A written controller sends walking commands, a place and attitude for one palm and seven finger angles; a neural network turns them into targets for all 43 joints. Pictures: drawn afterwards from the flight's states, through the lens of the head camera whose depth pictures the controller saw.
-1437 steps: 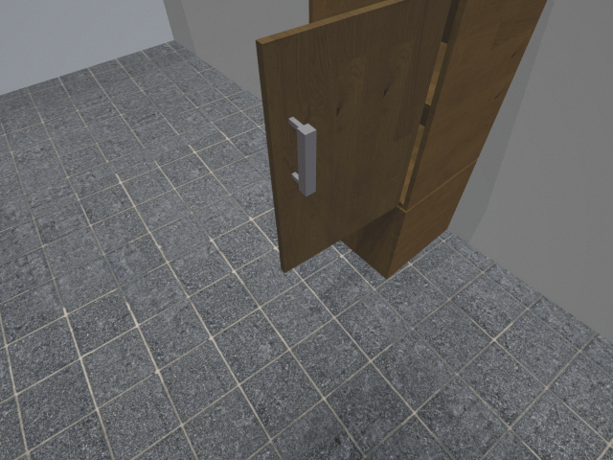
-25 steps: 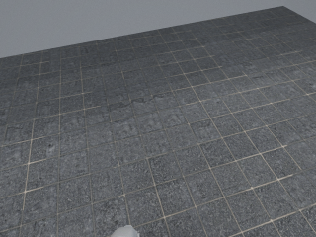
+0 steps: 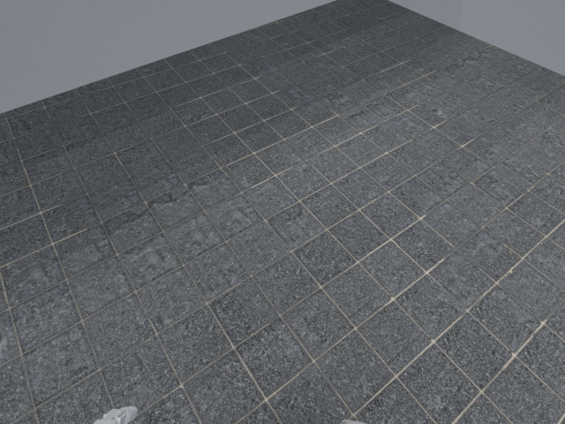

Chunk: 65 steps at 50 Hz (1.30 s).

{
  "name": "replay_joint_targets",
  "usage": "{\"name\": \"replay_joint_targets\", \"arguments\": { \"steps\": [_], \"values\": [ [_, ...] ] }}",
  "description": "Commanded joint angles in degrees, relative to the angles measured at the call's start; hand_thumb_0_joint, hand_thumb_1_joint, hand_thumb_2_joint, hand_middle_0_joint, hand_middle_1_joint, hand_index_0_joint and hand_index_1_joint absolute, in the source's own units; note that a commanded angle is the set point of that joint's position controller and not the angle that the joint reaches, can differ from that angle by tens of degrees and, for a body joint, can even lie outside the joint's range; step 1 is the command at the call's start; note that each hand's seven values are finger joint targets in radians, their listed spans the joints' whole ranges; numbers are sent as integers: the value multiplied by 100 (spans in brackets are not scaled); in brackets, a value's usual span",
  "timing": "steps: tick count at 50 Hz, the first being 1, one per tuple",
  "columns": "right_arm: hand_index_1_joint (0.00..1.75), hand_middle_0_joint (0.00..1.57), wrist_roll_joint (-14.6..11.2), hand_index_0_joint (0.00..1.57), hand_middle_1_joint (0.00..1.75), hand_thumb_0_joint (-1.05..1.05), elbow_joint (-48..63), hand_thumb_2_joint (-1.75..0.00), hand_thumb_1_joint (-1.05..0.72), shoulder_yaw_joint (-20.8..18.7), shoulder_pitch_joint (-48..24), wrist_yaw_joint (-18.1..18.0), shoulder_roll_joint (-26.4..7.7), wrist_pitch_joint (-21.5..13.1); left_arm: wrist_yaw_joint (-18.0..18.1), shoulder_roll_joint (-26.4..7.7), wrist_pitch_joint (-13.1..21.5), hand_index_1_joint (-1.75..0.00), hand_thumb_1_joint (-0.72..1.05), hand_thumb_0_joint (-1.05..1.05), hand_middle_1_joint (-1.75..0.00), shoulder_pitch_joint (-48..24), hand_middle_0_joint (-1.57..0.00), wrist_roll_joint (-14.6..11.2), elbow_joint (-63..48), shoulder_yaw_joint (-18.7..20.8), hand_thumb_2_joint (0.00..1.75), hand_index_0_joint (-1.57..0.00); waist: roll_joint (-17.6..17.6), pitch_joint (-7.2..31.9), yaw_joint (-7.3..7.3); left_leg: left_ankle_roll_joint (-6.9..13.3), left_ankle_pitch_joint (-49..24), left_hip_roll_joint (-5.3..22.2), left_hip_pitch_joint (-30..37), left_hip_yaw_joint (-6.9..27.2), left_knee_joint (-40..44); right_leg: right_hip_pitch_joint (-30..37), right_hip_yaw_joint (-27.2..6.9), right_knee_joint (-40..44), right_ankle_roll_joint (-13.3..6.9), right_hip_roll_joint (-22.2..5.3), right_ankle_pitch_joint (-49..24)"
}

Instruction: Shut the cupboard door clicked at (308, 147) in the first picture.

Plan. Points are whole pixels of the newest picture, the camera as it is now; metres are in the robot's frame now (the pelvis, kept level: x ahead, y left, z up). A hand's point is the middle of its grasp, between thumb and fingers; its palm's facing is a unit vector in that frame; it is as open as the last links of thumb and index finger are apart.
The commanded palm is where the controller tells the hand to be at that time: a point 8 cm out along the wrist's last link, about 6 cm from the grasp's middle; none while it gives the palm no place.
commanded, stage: turn to face it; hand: left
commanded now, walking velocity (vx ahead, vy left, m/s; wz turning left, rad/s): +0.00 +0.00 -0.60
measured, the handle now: out of the picture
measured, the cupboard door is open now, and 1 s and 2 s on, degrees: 56 56 56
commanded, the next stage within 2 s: none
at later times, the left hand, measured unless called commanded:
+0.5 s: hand (173, 410) +0.16 +0.19 -0.18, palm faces -0.26 -0.95 -0.19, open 7.4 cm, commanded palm none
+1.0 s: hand (227, 387) +0.19 +0.10 -0.15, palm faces -0.55 -0.79 -0.26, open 7.4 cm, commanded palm none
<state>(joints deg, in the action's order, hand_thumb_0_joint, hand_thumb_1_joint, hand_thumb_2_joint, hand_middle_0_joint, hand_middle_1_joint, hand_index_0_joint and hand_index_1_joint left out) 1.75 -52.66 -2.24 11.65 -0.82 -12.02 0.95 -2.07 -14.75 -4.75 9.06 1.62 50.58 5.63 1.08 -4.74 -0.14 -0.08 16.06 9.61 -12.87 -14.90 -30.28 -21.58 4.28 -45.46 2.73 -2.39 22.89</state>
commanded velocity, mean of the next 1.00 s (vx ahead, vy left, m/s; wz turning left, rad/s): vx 0.00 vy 0.00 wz -0.60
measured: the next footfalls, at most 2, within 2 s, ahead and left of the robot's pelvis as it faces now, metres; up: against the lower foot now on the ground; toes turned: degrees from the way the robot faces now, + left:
right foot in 0.06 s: +0.04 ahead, -0.14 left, +0.00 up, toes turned -8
left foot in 0.42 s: +0.12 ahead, +0.11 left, +0.00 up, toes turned -12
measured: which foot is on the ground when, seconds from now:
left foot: down 0.00-0.06, up 0.08-0.40, down 0.42-0.82, up 0.84-1.00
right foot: up 0.00-0.04, down 0.06-0.42, up 0.44-0.80, down 0.82-1.00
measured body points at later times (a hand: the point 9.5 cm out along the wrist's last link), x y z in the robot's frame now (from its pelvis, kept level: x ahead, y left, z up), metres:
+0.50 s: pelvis +0.02 +0.02 -0.01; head +0.07 +0.03 +0.44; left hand +0.18 +0.24 -0.17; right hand +0.03 -0.25 -0.13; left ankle +0.08 +0.12 -0.74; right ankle -0.02 -0.12 -0.70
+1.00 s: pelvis +0.00 -0.01 +0.00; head +0.03 -0.05 +0.44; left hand +0.22 +0.14 -0.13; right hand -0.10 -0.27 -0.15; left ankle +0.08 +0.11 -0.67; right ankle -0.07 -0.10 -0.74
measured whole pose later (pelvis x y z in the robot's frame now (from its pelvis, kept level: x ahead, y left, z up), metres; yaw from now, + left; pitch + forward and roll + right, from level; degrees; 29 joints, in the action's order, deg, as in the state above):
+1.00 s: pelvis +0.00 -0.01 +0.00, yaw -35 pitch +1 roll +0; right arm 0.9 -52.4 -3.5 11.2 -0.7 -15.7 3.7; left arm -0.6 -11.9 -2.8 10.1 1.3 50.4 3.1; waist 2.1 -5.0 -0.9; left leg -5.5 23.6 5.2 -29.0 -3.5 -60.7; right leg -14.5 -1.0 -29.2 -1.0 0.7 15.7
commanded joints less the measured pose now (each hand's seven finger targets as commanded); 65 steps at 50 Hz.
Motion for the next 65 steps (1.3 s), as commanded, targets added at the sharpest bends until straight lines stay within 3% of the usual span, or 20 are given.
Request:
{"name": "replay_joint_targets", "arguments": {
  "steps": [1, 2, 3, 4, 9, 19, 21, 22, 26, 36, 39, 40, 41, 42, 47, 57, 58, 60, 61, 65],
  "values": [
    [30, 20, -30, 20, 30, 0, 339, -90, -90, -378, 93, -41, -1251, -61, 21, -354, 254, -30, 90, 0, -30, 369, -20, -17, -397, 28, 90, -20, 842, 837, 143, 257, -1900, 1032, 209, 562, -120, 1049, 222, 1709, -232, 143, -1118],
    [30, 20, -84, 20, 30, 0, 405, -90, -90, -348, 130, 1, -1052, -59, 68, -749, 325, -30, 90, 0, -30, 728, -20, 17, -305, 92, 90, -20, -113, 1049, 317, -77, -1060, 650, -443, 288, -1035, 1934, -526, 2335, -468, -468, -1998],
    [30, 20, -88, 20, 30, 0, 694, -90, -90, -217, -48, 37, -548, -48, 156, -1382, 401, -30, 90, 0, -30, 958, -20, 61, -269, 205, 90, -20, -1925, 892, 474, -426, 1916, -298, -2131, 127, -2409, 2550, -2504, 2575, -1106, -1884, -3935],
    [30, 20, -81, 20, 30, 0, 787, -90, -90, -170, -186, -23, -691, 31, 196, -1516, 393, -30, 90, 0, -30, 1240, -20, -44, -194, 176, 90, -20, -1397, 907, 591, -410, 2161, -398, -2246, 970, -3260, 2197, -2544, 2429, -1541, -2175, -4719],
    [30, 20, -84, 20, 30, 0, 503, -90, -90, -182, -39, -30, -715, 67, 288, -946, 380, -30, 90, 0, -30, 101, -20, -55, -500, 63, 90, -20, -1002, 918, 5, -567, 730, -316, -2055, 1395, -3516, 1576, -1569, 2330, -1285, -1167, -3765],
    [30, 20, -141, 20, 30, 0, 475, -90, -90, -157, 519, -76, -675, -72, 216, -1010, 257, -30, 90, 0, -30, -123, -20, -42, -515, 126, 90, -20, -975, 812, -216, -424, -153, -811, 49, 1227, 151, 333, -2267, 1927, -934, -715, -2124],
    [30, 20, -15, 20, 30, 0, 481, -90, -90, -288, 755, -122, -1561, -170, 135, -392, 190, -30, 90, 0, -30, 116, -20, -150, -683, 6, 90, -20, 1490, 922, -220, 328, -594, 1141, 1093, 3267, 1426, -1094, -1063, 184, -232, 593, 332],
    [30, 20, 4, 20, 30, 0, 582, -90, -90, -299, 884, -149, -1717, -141, 108, -466, 235, -30, 90, 0, -30, -53, -20, -100, -781, 2, 90, -20, 1388, 821, -330, 886, -1013, 1881, 588, 3732, 1505, -1047, -628, -1060, -152, 494, 1321],
    [30, 20, 25, 20, 30, 0, 702, -90, -90, -165, 128, -174, -1199, -167, -5, -436, 150, -30, 90, 0, -30, -19, -20, -45, -481, 73, 90, -20, 849, 585, 9, 680, -1865, 1037, 284, 2068, 1250, -1042, -566, -2358, 26, 117, 368],
    [30, 20, 12, 20, 30, 0, 375, -90, -90, -329, 530, -82, -1317, -93, -45, -192, 157, -30, 90, 0, -30, -319, -20, -51, -579, -36, 90, -20, 1158, 767, -258, 695, -1970, 1204, 671, 1189, 848, -90, 123, 137, -59, 160, 335],
    [30, 20, -42, 20, 30, 0, 383, -90, -90, -378, 336, -41, -1347, -52, -4, -363, 225, -30, 90, 0, -30, 197, -20, -48, -429, 1, 90, -20, 914, 890, 56, 266, -1687, 1012, 157, 761, 4, 1120, 199, 1860, -220, 228, -950],
    [30, 20, -93, 20, 30, 0, 463, -90, -90, -367, 266, -7, -1156, -40, 42, -749, 272, -30, 90, 0, -30, 531, -20, -11, -331, 70, 90, -20, 89, 951, 225, -66, -809, 684, -571, 523, -764, 1902, -522, 2475, -442, -324, -1480],
    [30, 20, -105, 20, 30, 0, 756, -90, -90, -243, 2, 17, -657, -18, 125, -1359, 343, -30, 90, 0, -30, 722, -20, 35, -260, 185, 90, -20, -1876, 697, 391, -444, 1850, -253, -2162, 194, -2022, 2374, -2514, 2870, -1065, -1780, -2818],
    [30, 20, -84, 20, 30, 0, 897, -90, -90, -188, -283, -22, -787, 68, 169, -1543, 322, -30, 90, 0, -30, 987, -20, -49, -224, 167, 90, -20, -1513, 660, 573, -422, 2084, -370, -2276, 1006, -2982, 1820, -2735, 2824, -1522, -2140, -3233],
    [30, 20, -71, 20, 30, 0, 535, -90, -90, -217, -17, -19, -785, 86, 254, -913, 367, -30, 90, 0, -30, -24, -20, -50, -470, 58, 90, -20, -1111, 708, -47, -558, 626, -333, -2055, 1373, -3320, 1424, -1644, 2547, -1278, -1074, -3042],
    [30, 20, -153, 20, 30, 0, 562, -90, -90, -164, 233, -85, -707, -43, 233, -1061, 293, -30, 90, 0, -30, -47, -20, -44, -417, 135, 90, -20, -948, 882, -138, -443, 113, -813, -381, 1288, -192, 904, -2464, 1981, -1104, -799, -2865],
    [30, 20, -153, 20, 30, 0, 498, -90, -90, -180, 433, -97, -786, -86, 232, -917, 269, -30, 90, 0, -30, -100, -20, -68, -437, 106, 90, -20, -761, 936, -227, -397, -430, -687, 302, 1380, 603, 475, -2296, 1665, -823, -525, -2474],
    [30, 20, -22, 20, 30, 0, 577, -90, -90, -302, 637, -139, -1693, -144, 144, -402, 240, -30, 90, 0, -30, 181, -20, -146, -633, -12, 90, -20, 1710, 1044, -187, 636, -1767, 1615, 1243, 3486, 1367, -1040, -814, -390, -172, 656, 1104],
    [30, 20, 18, 20, 30, 0, 552, -90, -90, -285, 678, -169, -1643, -136, 135, -594, 210, -30, 90, 0, -30, -18, -20, -60, -586, 7, 90, -20, 1431, 952, -317, 939, -1943, 1852, 849, 3545, 1322, -1030, -825, -1517, -119, 439, 1334],
    [30, 20, 20, 20, 30, 0, 694, -90, -90, -175, 153, -191, -1180, -162, 5, -446, 160, -30, 90, 0, -30, -77, -20, -60, -431, 38, 90, -20, 765, 703, -29, 714, -3111, 1005, 778, 1902, 980, -1115, -568, -2223, 67, 128, 436]
  ]
}}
